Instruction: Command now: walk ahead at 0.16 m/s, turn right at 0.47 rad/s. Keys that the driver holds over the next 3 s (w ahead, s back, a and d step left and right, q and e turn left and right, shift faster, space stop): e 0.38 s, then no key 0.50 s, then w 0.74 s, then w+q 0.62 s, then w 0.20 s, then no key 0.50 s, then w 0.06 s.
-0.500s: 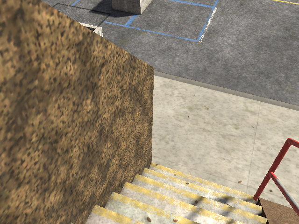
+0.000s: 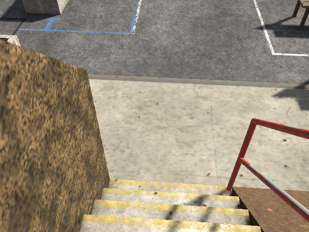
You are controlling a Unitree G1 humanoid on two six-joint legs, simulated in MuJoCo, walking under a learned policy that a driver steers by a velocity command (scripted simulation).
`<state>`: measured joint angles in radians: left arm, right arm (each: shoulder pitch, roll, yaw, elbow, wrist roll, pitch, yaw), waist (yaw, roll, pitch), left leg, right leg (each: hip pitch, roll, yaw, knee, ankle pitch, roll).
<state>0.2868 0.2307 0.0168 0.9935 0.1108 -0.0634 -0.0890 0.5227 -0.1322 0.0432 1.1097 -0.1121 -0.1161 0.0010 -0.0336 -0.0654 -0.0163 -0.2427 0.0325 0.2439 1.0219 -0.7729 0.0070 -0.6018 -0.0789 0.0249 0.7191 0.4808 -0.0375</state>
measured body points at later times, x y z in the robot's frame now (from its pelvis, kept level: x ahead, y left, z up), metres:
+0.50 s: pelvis +0.17 -0.03 -0.21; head +0.19 -0.04 +0.24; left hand +0.11 +0.19 -0.35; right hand +0.27 -0.28 -0.34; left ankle +0.38 +0.10 -0.87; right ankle +0.09 -0.11 -0.87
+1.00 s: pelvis +0.29 +0.05 -0.35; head +0.30 +0.05 +0.10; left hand +0.46 +0.18 -0.49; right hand +0.17 -0.14 -0.50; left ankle +0.33 +0.11 -1.08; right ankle +0.24 -0.12 -0.86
